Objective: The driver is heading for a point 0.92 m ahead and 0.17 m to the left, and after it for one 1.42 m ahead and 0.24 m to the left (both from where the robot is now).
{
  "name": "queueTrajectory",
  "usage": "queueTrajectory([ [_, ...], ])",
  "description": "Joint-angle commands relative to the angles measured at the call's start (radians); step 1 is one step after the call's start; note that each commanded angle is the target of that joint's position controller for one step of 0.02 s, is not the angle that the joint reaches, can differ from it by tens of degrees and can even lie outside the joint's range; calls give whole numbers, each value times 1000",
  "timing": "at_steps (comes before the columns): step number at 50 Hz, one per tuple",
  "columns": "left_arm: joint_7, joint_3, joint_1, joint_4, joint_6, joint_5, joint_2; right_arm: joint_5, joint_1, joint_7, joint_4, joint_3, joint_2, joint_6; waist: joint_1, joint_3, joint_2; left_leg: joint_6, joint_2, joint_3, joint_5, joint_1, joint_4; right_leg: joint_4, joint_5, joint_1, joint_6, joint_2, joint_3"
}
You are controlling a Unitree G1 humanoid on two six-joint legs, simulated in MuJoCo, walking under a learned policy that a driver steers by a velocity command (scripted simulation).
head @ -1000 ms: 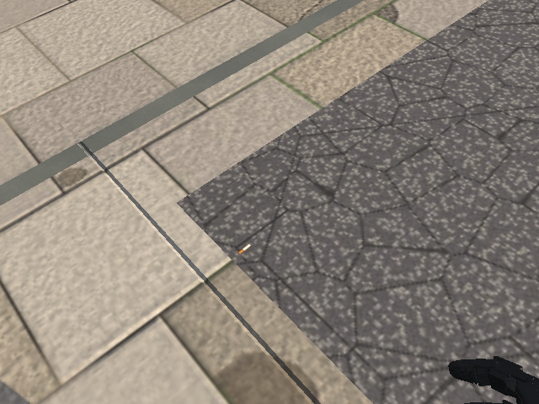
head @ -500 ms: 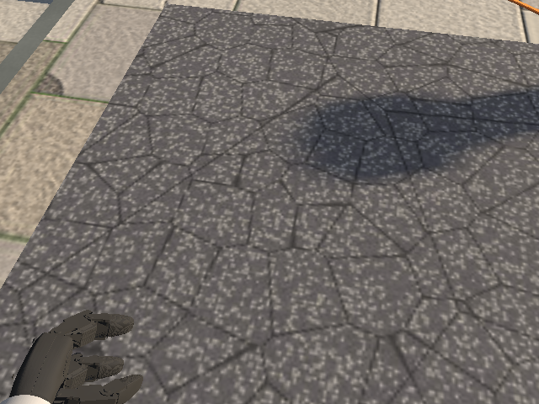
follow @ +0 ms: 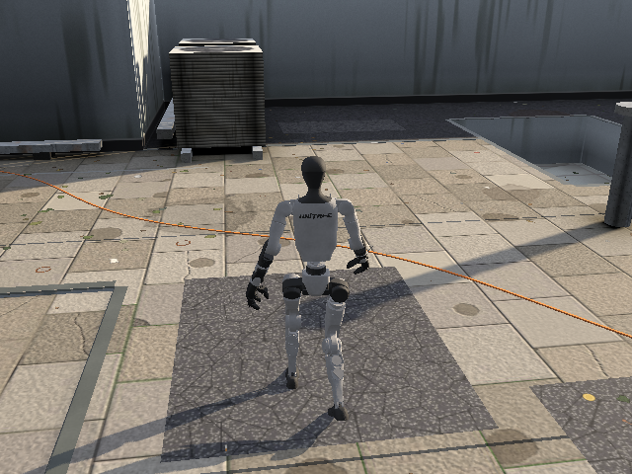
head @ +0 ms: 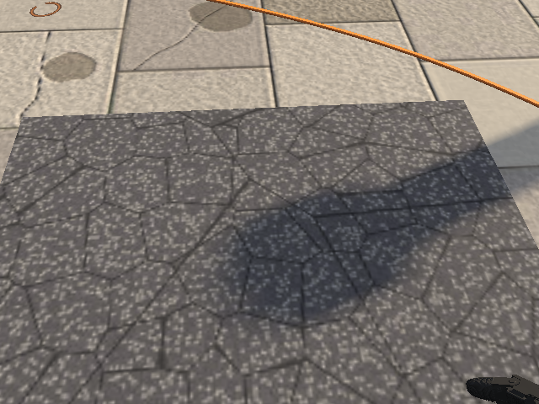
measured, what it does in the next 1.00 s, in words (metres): walks ahead, turning left: right foot, then left foot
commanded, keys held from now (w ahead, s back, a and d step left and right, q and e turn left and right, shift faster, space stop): w+shift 0.42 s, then w+q+shift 0.34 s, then q+shift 0.24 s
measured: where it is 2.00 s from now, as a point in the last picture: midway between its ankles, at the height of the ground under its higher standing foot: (265, 176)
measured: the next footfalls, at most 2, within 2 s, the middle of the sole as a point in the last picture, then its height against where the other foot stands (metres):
right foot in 0.42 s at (318, 356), level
left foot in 0.84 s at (263, 210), level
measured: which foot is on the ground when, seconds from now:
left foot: down 0.00-0.42, up 0.44-0.82, down 0.84-1.00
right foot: up 0.00-0.40, down 0.42-0.84, up 0.86-1.00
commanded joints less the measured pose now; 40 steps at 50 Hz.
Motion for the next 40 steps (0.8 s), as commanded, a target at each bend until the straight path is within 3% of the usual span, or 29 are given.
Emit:
queueTrajectory([
  [1,3,-21,-55,-117,-25,3,38,-1,323,3,57,-95,-206,4,-143,-172,218,200,354,-797,-640,744,-388,570,105,-736,2,-75,-45],
  [2,-6,-22,-130,-125,-20,16,53,7,286,10,66,-84,-148,2,-136,-99,71,196,317,-645,-520,616,-380,515,168,-712,5,-115,-59],
  [3,-18,-24,-189,-143,-15,23,44,3,289,12,89,-73,-117,-1,-125,-48,32,174,266,-526,-414,524,-390,466,171,-694,4,-136,-65],
  [5,-39,-40,-198,-162,4,33,-3,7,323,10,145,-52,-67,-15,-78,1,86,156,215,-404,-332,424,-431,403,155,-681,15,-158,-49],
  [7,-46,-52,-239,-185,14,34,-22,27,350,12,180,-53,-82,-33,-56,52,95,154,202,-327,-255,395,-492,334,170,-742,30,-170,-55],
  [10,-54,-69,-402,-252,7,34,-12,39,362,19,204,-52,-97,-47,-59,112,82,155,147,-152,-6,351,-578,93,339,-761,54,-187,-149],
  [11,-61,-77,-441,-264,3,32,-19,44,365,22,210,-50,-92,-51,-59,115,71,144,117,-89,104,331,-597,-17,415,-701,55,-192,-203],
  [14,-74,-95,-524,-279,-3,18,-50,57,423,23,249,-51,-120,-63,-81,127,59,136,143,-24,358,335,-693,-208,574,-508,22,-180,-288],
  [17,-49,-82,-494,-260,-3,29,-11,49,460,11,281,-56,-176,-51,-54,45,113,117,165,25,927,565,-523,-266,472,-435,-14,-97,-344],
  [18,-38,-71,-420,-241,-2,36,13,39,467,1,292,-59,-198,-38,-11,-22,150,107,181,34,1096,610,-377,-267,389,-345,-29,-62,-345],
  [19,-24,-52,-252,-189,-1,34,49,28,454,-11,298,-63,-215,-21,67,-113,175,97,191,40,1164,598,-161,-264,307,-174,-44,-34,-330],
  [20,-8,-30,-45,-120,2,32,85,25,415,-19,291,-62,-217,-8,168,-199,165,87,173,51,1068,503,118,-305,281,44,-68,-66,-289],
  [21,11,-1,117,-82,5,46,163,16,417,-15,262,-48,-140,-6,189,-311,53,96,102,48,592,295,497,-282,13,276,-98,-271,-61],
  [22,12,15,58,-102,4,56,204,69,532,3,219,-17,2,-19,41,-465,-244,58,-77,-46,-307,-90,904,-450,-169,527,-226,-573,563],
  [23,5,20,2,-108,10,33,150,63,406,-9,199,-38,-117,-22,81,-390,-60,92,-30,-114,-236,-229,927,-555,-172,454,-212,-529,584],
  [24,6,8,-55,-85,-3,29,90,62,298,-8,178,-38,-113,-24,51,-190,5,96,26,-112,-149,-260,845,-575,-48,277,-178,-492,380],
  [25,4,1,-79,-64,-16,34,41,59,283,-1,180,-31,-86,-21,10,-78,68,98,63,-109,-129,-212,764,-615,90,98,-148,-461,258],
  [26,6,-6,-99,-51,-29,36,14,47,278,9,185,-29,-69,-5,-32,-29,69,94,92,-125,-123,-155,710,-642,155,-23,-109,-421,155],
  [28,4,-22,-89,-20,-50,23,-32,26,310,33,199,-25,-31,38,-86,14,21,75,118,-122,-122,-97,653,-714,179,-146,-64,-387,19],
  [29,1,-21,-89,-7,-61,9,-27,23,275,41,183,-25,-22,52,-97,47,1,68,131,-113,-107,-136,624,-751,204,-166,-49,-380,-41],
  [31,-6,-22,-81,6,-74,5,-28,23,147,51,133,-21,-18,61,-88,103,-5,63,133,-68,1,-195,544,-793,374,-190,-10,-331,-197],
  [34,-8,-28,-83,15,-86,3,-28,39,26,66,85,-9,-5,48,-84,119,6,81,91,41,213,-128,304,-803,652,-210,49,-248,-398],
  [36,3,-27,-40,30,-92,-7,5,39,-53,80,59,-2,-1,41,-67,127,26,108,51,112,320,-57,143,-821,826,-158,74,-271,-440],
  [37,11,-26,-17,34,-92,-8,21,37,-60,83,62,-4,-11,38,-65,112,23,122,12,150,348,-28,96,-790,1019,-88,93,-280,-456],
  [39,39,-15,-10,22,-70,-3,77,26,18,83,91,-13,-51,34,-111,42,-31,141,-80,207,291,56,43,-592,1417,52,124,-296,-474],
  [40,54,-7,-26,7,-53,0,105,18,139,79,126,-23,-77,31,-171,-31,-43,147,-130,212,257,188,17,-401,1532,61,134,-308,-467],
])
